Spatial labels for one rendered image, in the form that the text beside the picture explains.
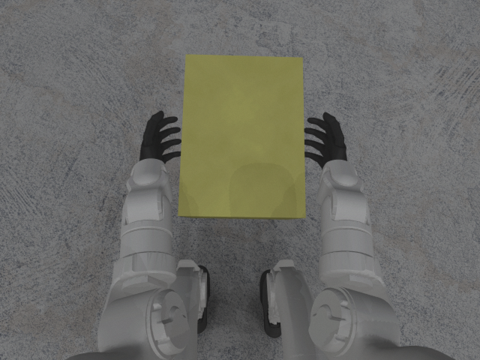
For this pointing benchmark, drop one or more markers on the robot thigh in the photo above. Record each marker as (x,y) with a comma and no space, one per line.
(191,286)
(289,293)

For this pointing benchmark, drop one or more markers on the right robot upper arm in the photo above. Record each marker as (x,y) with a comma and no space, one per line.
(350,325)

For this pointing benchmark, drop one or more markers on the robot right thigh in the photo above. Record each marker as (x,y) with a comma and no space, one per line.
(289,293)

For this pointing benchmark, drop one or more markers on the right robot forearm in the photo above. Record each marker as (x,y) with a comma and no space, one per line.
(347,248)

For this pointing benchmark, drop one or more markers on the left robot forearm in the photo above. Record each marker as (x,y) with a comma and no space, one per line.
(146,260)

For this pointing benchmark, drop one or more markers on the carton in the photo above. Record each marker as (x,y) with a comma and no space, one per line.
(243,138)

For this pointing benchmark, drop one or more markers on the left robot upper arm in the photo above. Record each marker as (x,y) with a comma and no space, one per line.
(151,325)

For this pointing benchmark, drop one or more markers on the right robot hand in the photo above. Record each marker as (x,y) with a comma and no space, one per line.
(333,138)

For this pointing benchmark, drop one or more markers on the robot left thigh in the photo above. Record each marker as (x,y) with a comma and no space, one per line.
(191,286)

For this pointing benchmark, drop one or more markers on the left robot hand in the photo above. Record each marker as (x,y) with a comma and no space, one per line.
(151,145)

